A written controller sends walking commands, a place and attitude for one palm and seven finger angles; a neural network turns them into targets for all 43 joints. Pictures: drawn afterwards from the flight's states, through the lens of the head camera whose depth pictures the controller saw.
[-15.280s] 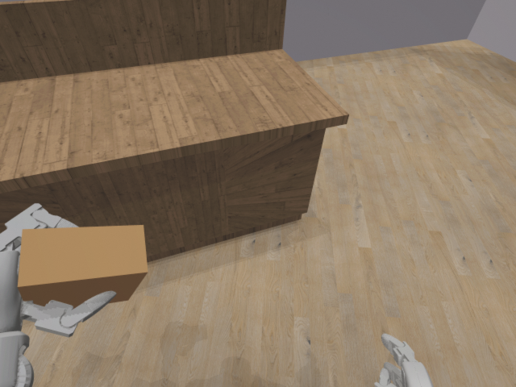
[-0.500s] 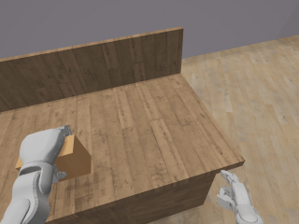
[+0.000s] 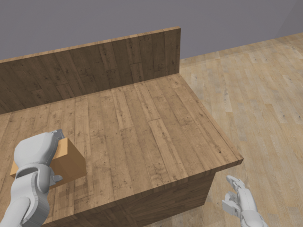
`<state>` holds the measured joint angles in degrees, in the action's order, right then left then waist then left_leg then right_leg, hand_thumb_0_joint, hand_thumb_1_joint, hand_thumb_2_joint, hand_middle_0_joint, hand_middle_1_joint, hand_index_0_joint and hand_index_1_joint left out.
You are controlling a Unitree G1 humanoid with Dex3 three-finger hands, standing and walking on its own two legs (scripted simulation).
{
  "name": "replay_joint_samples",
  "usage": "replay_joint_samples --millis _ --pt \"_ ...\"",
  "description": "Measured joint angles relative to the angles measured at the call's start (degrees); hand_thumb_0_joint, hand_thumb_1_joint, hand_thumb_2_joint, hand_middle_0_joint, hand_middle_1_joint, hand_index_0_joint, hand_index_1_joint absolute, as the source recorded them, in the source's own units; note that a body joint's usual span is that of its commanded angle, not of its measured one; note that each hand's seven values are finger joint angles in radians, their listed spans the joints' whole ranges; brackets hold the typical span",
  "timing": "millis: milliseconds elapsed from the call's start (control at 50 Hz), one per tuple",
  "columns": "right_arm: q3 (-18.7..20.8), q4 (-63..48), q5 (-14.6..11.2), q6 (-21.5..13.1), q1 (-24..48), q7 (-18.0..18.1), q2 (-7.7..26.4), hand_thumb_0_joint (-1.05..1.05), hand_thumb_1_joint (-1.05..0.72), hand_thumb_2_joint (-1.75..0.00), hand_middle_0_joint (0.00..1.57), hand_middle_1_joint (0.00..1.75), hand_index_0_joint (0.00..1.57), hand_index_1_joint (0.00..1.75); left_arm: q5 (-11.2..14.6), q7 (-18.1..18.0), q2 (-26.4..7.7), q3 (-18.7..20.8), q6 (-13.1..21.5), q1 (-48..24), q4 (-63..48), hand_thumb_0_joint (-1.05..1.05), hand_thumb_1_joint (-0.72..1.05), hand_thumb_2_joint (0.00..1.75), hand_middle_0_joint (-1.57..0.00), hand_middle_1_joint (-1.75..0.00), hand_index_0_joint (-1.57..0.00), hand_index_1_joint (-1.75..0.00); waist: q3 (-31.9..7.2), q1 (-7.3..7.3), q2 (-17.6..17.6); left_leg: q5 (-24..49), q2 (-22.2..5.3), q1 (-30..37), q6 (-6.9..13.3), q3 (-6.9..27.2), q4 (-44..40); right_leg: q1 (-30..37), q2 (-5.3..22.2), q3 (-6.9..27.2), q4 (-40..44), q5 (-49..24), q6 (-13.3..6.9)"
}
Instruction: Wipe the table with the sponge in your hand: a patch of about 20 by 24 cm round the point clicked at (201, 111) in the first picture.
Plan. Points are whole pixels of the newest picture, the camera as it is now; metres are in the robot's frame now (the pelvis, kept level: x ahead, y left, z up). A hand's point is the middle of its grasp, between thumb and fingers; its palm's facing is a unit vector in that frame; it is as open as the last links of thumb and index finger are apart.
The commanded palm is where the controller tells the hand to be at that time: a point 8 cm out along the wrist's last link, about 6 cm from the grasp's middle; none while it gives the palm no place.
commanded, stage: move the sponge above the wiping area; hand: left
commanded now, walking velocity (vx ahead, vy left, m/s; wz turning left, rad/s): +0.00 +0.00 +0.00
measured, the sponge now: (56, 169) +0.22 +0.31 +0.04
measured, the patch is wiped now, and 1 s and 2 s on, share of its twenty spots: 0.00 0.00 0.00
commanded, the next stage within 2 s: none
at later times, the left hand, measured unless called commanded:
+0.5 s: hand (62, 161) +0.23 +0.30 +0.05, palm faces -0.04 -0.12 -0.99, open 9.7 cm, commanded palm +0.21 +0.29 +0.12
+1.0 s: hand (68, 168) +0.23 +0.28 +0.03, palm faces -0.08 -0.13 -0.99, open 9.7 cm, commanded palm +0.21 +0.28 +0.10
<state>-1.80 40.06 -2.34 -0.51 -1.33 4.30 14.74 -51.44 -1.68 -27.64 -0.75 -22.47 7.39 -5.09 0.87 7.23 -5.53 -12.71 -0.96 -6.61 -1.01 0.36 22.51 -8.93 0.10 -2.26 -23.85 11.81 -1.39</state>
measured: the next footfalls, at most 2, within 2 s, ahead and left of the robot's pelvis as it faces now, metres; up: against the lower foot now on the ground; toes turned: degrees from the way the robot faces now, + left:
none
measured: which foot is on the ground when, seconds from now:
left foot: down 0.00-1.00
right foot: down 0.00-1.00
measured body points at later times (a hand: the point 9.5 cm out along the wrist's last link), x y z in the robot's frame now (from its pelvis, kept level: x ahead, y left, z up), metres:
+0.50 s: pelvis +0.00 +0.01 +0.00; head -0.01 -0.03 +0.45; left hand +0.23 +0.30 +0.11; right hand +0.25 -0.19 -0.09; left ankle +0.00 +0.13 -0.74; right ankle +0.02 -0.10 -0.74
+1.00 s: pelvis +0.01 +0.01 +0.00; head +0.01 -0.03 +0.45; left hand +0.23 +0.29 +0.08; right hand +0.26 -0.19 -0.08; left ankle +0.00 +0.13 -0.74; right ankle +0.02 -0.10 -0.74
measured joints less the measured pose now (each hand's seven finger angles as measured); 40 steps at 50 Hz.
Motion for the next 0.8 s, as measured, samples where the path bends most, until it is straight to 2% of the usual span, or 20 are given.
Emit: replay_joint_samples --millis 80,160,240,340,460,560,660,800 --pt "0.4 -0.2 0.0 -0.5 -0.4 0.0 0.6 0.02 -0.9 -0.9 0.2 0.3 0.2 0.3 0.0 1.1 0.9 -1.6 -0.2 0.3 0.4 0.0 -0.46 1.03 -0.77 -1.37 -0.77 -1.37 0.0 -0.11 -0.4 0.0 0.3 -0.5 0.3 0.1 0.3 -0.3 0.3 -0.1 -0.1 -0.1 0.3" --pt "0.6 0.0 0.5 -1.0 -0.7 0.2 0.6 0.02 -0.9 -0.9 0.2 0.3 0.2 0.3 -0.5 1.1 2.0 -3.4 2.6 0.9 0.6 0.0 -0.46 1.03 -0.77 -1.37 -0.77 -1.37 -0.1 0.06 -0.3 0.1 0.6 -0.7 0.6 0.0 0.4 -0.5 0.6 0.1 -0.2 -0.1 0.5" --pt "0.5 0.4 0.6 -1.1 -0.7 0.4 -0.2 0.02 -0.9 -0.9 0.2 0.3 0.2 0.3 -2.1 -0.8 1.8 -3.8 4.7 -0.1 2.2 0.0 -0.46 1.03 -0.77 -1.37 -0.77 -1.36 -0.1 0.36 0.4 0.1 0.6 -0.7 0.5 -0.2 0.3 -0.7 0.6 0.3 -0.2 -0.2 0.5" --pt "0.4 0.8 0.2 -1.0 -0.4 0.2 -0.9 0.02 -0.9 -0.9 0.2 0.3 0.2 0.3 -2.1 -3.2 2.1 -2.7 3.0 -2.5 4.2 0.0 -0.46 1.03 -0.77 -1.37 -0.77 -1.36 -0.2 0.33 0.8 0.2 0.6 -0.8 0.6 -0.3 0.1 -0.8 0.6 0.4 0.1 -0.4 0.5" --pt "0.1 0.4 -0.2 -0.5 0.1 -0.2 -0.5 0.02 -0.9 -0.9 0.2 0.3 0.2 0.3 -1.6 -1.9 3.3 -4.2 -0.7 -3.6 5.7 0.0 -0.46 1.03 -0.77 -1.37 -0.77 -1.37 -0.6 -0.24 0.2 0.4 1.1 -1.1 0.9 -0.2 -0.2 -1.0 1.0 0.4 0.3 -0.4 0.9" --pt "0.2 0.0 0.3 -0.3 -0.1 -0.4 -0.4 0.02 -0.9 -0.9 0.2 0.3 0.2 0.3 -2.4 -1.0 4.4 -6.0 0.5 -2.4 5.4 0.0 -0.46 1.03 -0.77 -1.37 -0.77 -1.37 -0.8 -0.18 0.2 0.1 1.2 -1.3 1.1 -0.3 -0.1 -1.4 1.1 0.5 0.1 -0.1 1.0" --pt "0.4 0.2 0.6 -0.2 -0.3 -0.8 -0.7 0.02 -0.9 -0.9 0.2 0.3 0.2 0.3 -3.7 -2.9 4.6 -6.0 2.3 -1.4 4.7 0.0 -0.46 1.03 -0.77 -1.37 -0.77 -1.36 -0.9 0.39 0.8 -0.4 0.9 -1.2 0.9 -0.6 0.1 -1.2 0.8 0.7 0.1 0.1 0.8" --pt "0.7 0.3 0.2 0.3 -0.1 -1.4 -0.6 0.02 -0.9 -0.9 0.2 0.3 0.2 0.3 -3.2 -4.5 4.7 -4.7 -0.3 0.1 4.1 0.0 -0.46 1.03 -0.77 -1.37 -0.77 -1.37 -1.5 0.21 0.7 -0.8 0.7 -0.9 0.8 -0.4 0.1 -0.9 0.6 0.6 0.2 0.5 0.8"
